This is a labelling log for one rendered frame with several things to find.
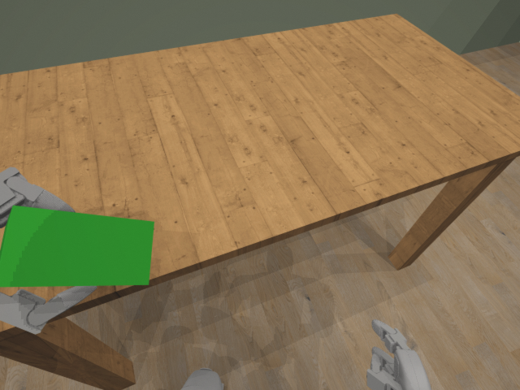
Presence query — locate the table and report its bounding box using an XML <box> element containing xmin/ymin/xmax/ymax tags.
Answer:
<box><xmin>0</xmin><ymin>14</ymin><xmax>520</xmax><ymax>390</ymax></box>

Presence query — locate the right robot hand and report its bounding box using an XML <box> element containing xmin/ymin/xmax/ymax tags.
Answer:
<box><xmin>367</xmin><ymin>319</ymin><xmax>431</xmax><ymax>390</ymax></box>

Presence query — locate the left robot hand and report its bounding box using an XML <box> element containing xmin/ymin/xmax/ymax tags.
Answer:
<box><xmin>0</xmin><ymin>167</ymin><xmax>97</xmax><ymax>335</ymax></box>

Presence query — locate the sponge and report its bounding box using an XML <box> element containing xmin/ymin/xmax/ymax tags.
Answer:
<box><xmin>0</xmin><ymin>206</ymin><xmax>154</xmax><ymax>287</ymax></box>

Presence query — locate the left robot thigh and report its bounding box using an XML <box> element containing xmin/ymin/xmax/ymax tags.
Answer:
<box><xmin>180</xmin><ymin>370</ymin><xmax>223</xmax><ymax>390</ymax></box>

